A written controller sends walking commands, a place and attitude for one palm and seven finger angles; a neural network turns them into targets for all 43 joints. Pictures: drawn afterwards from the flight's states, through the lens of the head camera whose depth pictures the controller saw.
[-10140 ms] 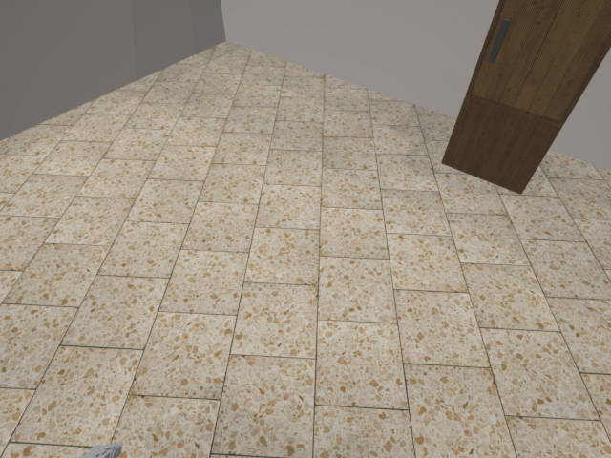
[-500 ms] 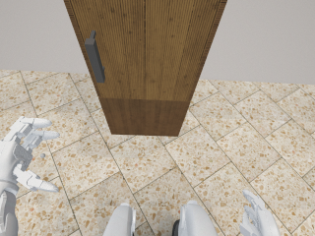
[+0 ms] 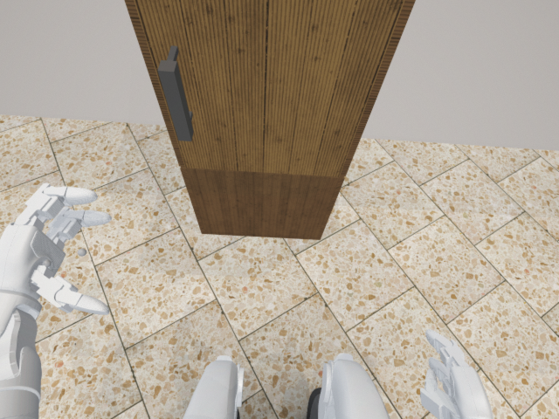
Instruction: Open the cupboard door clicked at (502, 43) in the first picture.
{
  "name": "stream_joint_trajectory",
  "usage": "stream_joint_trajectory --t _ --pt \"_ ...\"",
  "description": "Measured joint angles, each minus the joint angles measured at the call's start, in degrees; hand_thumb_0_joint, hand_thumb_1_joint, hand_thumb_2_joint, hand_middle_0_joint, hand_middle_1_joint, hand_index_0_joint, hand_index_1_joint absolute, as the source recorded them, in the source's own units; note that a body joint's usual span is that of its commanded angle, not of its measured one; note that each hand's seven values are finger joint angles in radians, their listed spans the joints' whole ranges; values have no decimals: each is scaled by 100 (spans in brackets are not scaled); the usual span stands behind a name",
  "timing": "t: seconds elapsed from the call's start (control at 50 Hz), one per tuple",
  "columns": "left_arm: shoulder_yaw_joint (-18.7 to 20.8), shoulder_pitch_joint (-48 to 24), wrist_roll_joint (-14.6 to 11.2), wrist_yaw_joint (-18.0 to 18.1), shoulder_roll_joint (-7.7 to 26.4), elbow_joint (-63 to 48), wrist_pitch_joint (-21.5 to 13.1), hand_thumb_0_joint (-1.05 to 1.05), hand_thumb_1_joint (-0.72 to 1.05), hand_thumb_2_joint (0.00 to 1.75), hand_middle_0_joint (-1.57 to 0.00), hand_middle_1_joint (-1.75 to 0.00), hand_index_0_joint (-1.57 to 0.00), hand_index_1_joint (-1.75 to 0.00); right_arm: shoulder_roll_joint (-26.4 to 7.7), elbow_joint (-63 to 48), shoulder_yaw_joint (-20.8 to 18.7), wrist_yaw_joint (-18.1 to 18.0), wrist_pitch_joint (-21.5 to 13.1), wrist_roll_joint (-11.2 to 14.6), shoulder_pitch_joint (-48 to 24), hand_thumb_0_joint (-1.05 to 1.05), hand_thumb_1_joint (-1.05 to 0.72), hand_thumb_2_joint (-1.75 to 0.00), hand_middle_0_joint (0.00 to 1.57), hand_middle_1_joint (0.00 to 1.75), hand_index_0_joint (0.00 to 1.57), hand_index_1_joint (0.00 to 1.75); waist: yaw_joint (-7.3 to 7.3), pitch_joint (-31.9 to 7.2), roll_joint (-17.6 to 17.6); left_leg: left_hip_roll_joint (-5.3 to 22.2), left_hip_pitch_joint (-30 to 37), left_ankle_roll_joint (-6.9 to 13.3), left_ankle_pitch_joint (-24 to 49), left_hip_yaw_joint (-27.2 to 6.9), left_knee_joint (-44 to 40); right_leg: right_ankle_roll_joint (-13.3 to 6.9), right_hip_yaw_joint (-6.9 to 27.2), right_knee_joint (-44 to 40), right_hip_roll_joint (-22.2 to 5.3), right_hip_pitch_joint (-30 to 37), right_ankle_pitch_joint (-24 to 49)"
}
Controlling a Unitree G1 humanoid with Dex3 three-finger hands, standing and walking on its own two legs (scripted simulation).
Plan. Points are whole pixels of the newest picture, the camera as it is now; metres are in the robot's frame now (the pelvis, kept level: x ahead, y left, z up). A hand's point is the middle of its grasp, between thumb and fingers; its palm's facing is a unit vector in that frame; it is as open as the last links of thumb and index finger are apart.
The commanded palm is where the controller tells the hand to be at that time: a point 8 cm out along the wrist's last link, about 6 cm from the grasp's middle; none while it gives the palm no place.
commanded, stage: move the hooked fingers beside the handle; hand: left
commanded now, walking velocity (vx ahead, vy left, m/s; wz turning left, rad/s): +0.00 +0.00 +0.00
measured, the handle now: (180, 96) +0.61 +0.22 +0.03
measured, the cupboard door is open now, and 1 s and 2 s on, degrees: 0 0 0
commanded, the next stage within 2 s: none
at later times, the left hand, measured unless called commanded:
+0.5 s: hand (108, 193) +0.40 +0.27 +0.04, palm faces +0.01 -1.00 -0.03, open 14.0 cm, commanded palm +0.39 +0.32 +0.04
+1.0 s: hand (120, 146) +0.49 +0.28 +0.03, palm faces +0.01 -1.00 -0.02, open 14.0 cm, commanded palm +0.48 +0.32 +0.03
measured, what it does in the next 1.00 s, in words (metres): stands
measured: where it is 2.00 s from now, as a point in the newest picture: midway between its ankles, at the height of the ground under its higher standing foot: outside the picture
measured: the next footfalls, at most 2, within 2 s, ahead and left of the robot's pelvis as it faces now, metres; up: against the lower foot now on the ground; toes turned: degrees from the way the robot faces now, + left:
none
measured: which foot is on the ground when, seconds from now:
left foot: down 0.00-1.00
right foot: down 0.00-1.00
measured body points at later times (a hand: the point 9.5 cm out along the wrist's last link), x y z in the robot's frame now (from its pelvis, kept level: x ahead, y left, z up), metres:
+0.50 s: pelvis +0.00 +0.00 +0.00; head +0.13 +0.02 +0.43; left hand +0.39 +0.33 +0.04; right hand +0.10 -0.27 -0.10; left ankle +0.01 +0.12 -0.62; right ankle +0.06 -0.13 -0.62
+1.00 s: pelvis -0.01 +0.01 -0.02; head +0.17 +0.04 +0.39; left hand +0.48 +0.34 +0.03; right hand +0.04 -0.28 -0.12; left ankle +0.01 +0.12 -0.62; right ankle +0.06 -0.13 -0.62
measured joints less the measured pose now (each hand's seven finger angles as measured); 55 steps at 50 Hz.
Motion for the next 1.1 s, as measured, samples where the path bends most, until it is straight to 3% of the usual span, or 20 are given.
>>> stream_joint_trajectory --t 0.22,0.46,0.82,1.1 --pt "58 -758 220 118 176 579 96 -2 -50 30 -30 -120 -30 -120 16 50 0 66 188 -14 133 1 -91 -90 20 30 20 30 -174 -6 -6 27 -57 13 64 75 -103 14 71 -102 37 -94 95" --pt "247 -1821 498 98 492 1740 -115 -2 -50 30 -30 -120 -30 -120 -43 299 -8 84 443 -43 317 1 -91 -90 20 30 20 30 -307 22 -17 52 -276 12 74 93 -39 7 95 -47 65 -328 124" --pt "700 -3458 954 -40 1377 3335 -187 -2 -50 30 -30 -120 -30 -120 -98 327 84 173 927 -130 371 1 -91 -90 20 30 20 30 -627 117 -18 112 -887 35 35 59 286 15 81 162 124 -903 169" --pt "825 -4629 1434 112 2125 4048 14 -2 -50 30 -30 -120 -30 -120 -110 244 275 209 1245 -219 421 1 -91 -90 20 30 20 30 -1020 196 45 136 -1486 79 7 -24 580 53 18 299 149 -1413 220"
